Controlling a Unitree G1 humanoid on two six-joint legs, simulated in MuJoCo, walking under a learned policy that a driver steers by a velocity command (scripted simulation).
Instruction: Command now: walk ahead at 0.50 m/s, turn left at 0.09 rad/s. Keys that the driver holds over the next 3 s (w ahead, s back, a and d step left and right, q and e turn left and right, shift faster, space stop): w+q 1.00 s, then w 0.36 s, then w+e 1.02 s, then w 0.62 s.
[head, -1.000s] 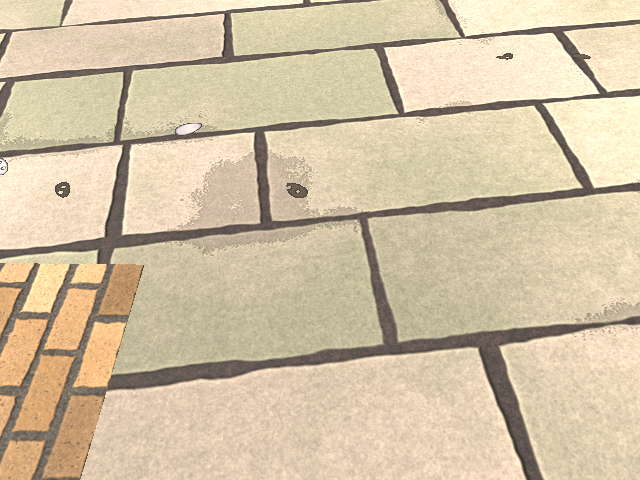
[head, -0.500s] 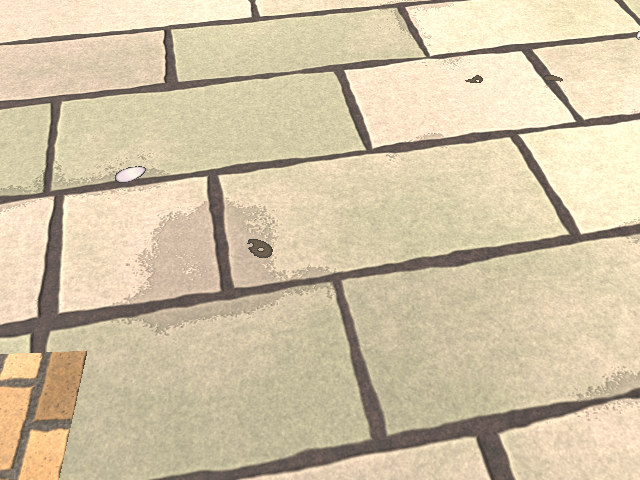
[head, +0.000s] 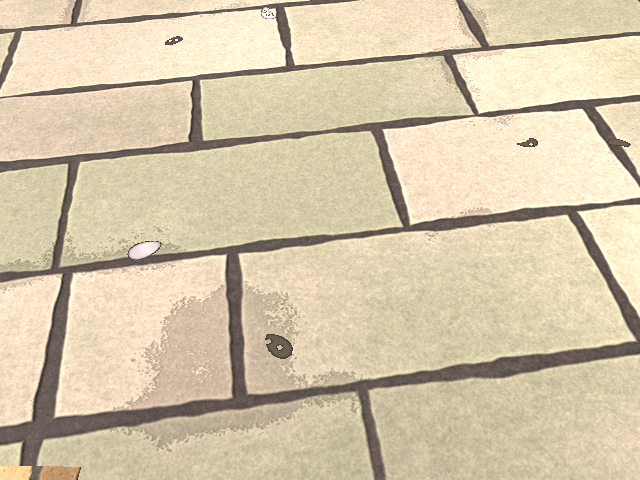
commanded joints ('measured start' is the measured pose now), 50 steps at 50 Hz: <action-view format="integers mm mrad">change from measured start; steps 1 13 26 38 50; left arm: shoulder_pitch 32 63 -377 -348 -157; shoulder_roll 122 93 120 198 172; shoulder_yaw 16 14 16 17 24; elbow -37 -108 -298 -363 -296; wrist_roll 1 -24 31 8 3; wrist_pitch -15 -5 58 19 -15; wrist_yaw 5 9 -14 -6 2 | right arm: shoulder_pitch -84 330 287 283 166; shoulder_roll -19 -253 -157 -220 -115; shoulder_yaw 7 -86 -49 -63 -31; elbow -68 8 -8 -66 -169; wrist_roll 10 -6 33 14 -4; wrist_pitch -8 -25 -40 -36 29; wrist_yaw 4 -19 -29 -44 22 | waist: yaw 0 -136 -66 -8 -46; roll -100 255 0 43 -137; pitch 53 -316 7 -76 -36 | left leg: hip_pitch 4 943 517 589 -7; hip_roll -28 247 -4 -25 -56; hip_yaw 53 -708 -295 -364 -76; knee -138 -557 -682 -374 283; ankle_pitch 93 -152 234 599 -145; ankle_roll -1 413 213 119 22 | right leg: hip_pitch -34 -525 -658 -250 -90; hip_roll -257 -15 -183 -45 -359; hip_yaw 113 -51 96 97 194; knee -111 1178 665 274 -53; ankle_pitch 339 -261 93 58 222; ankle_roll -96 58 150 64 -66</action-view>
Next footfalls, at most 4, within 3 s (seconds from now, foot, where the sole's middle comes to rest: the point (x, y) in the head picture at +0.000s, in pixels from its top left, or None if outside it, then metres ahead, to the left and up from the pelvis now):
0.22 left None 0.29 0.11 -0.78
0.78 right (332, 410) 0.64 0.04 -0.78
1.30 left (194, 373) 0.73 0.36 -0.78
1.86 right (212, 257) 1.07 0.37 -0.78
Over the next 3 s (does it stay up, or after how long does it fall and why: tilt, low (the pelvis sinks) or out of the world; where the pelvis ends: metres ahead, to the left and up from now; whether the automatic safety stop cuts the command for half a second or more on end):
stays up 1.48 0.47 -0.01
